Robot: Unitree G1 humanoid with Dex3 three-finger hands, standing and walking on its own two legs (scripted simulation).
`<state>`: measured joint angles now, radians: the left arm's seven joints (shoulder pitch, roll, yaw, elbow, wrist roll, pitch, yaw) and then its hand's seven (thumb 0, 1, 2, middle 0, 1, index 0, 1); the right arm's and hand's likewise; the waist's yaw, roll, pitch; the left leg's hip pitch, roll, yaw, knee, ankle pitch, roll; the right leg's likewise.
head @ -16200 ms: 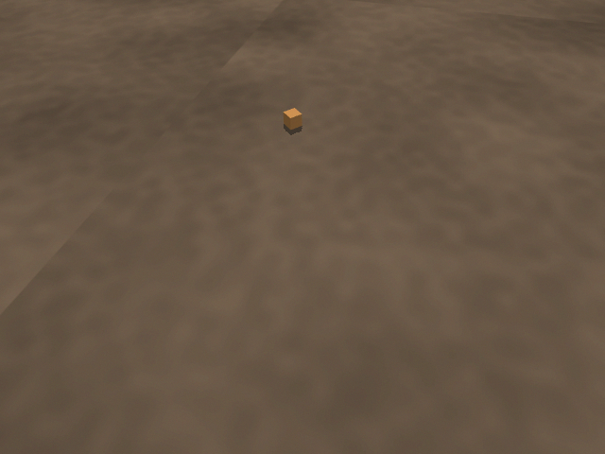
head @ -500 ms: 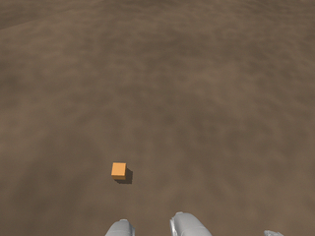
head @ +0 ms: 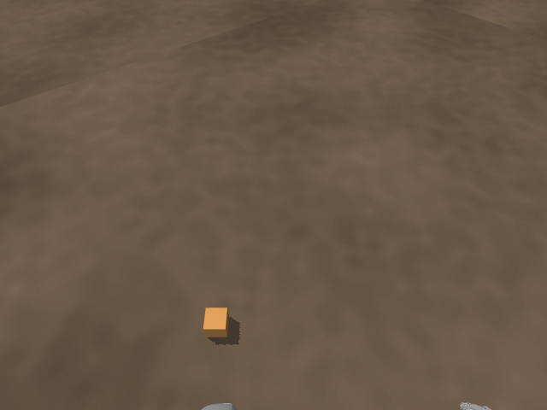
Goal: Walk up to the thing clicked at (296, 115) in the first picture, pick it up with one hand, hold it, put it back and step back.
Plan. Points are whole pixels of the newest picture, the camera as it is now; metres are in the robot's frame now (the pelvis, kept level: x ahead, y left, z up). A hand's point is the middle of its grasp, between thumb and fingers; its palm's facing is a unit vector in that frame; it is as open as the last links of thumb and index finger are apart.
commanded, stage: walk up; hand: left
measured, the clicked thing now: (216, 322) +0.51 +0.22 -0.72
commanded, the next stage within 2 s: none
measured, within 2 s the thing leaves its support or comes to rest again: neither
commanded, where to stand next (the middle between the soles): +0.14 -0.02 m, yaw +0 degrees
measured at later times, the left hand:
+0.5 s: hand (143, 408) +0.15 +0.22 -0.13, palm faces -0.03 -0.95 -0.32, open 7.4 cm
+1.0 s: hand out of the picture +0.13 +0.25 -0.13, palm faces +0.00 -0.94 -0.33, open 7.4 cm
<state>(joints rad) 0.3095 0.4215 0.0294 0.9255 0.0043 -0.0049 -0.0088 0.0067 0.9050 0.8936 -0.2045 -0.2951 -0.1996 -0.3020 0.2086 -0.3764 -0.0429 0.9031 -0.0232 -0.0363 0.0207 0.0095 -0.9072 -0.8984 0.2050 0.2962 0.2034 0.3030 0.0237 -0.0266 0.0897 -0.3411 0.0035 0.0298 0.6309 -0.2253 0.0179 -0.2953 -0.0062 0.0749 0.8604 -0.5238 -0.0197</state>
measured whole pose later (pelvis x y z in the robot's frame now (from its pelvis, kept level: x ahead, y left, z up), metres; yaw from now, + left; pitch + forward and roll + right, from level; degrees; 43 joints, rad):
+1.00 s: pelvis +0.05 -0.02 +0.02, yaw +0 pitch -2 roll +0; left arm 0.10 0.38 0.04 1.12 0.03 0.01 -0.04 0.00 0.91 0.89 -0.20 -0.29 -0.20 -0.30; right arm 0.13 -0.35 -0.02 1.08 -0.03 -0.03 0.02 0.01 -0.91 -0.90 0.21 0.30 0.21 0.30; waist 0.01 -0.02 0.03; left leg -0.19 0.00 -0.04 0.41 -0.24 0.02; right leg -0.17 -0.02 -0.03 0.55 -0.44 -0.02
